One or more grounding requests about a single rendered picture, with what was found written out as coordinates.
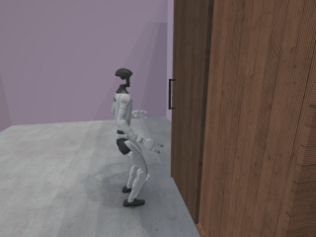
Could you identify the right robot upper arm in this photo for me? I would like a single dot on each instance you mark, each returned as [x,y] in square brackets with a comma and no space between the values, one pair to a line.
[124,101]

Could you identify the right robot hand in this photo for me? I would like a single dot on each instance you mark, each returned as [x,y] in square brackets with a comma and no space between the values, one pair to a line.
[150,143]

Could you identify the left robot hand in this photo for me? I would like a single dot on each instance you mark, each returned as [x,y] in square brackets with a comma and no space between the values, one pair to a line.
[136,114]

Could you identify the handle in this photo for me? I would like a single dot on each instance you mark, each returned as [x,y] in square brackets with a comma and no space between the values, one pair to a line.
[169,97]

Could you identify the wardrobe door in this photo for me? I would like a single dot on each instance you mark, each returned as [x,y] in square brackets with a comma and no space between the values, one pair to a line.
[191,59]
[262,71]

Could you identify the robot right thigh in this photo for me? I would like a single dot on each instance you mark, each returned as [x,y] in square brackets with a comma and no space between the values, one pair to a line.
[135,155]

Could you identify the left robot shin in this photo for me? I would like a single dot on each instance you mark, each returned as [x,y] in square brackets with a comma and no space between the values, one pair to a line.
[132,175]

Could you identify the robot right forearm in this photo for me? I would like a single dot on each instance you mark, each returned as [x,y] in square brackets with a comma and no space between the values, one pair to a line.
[130,133]

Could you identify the left robot upper arm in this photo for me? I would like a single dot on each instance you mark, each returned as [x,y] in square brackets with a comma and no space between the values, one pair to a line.
[113,109]

